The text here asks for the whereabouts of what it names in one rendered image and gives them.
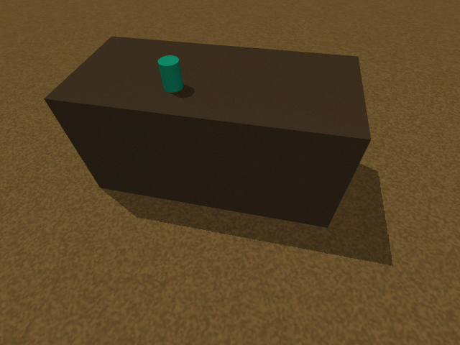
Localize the can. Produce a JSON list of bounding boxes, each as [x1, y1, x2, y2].
[[158, 55, 183, 93]]

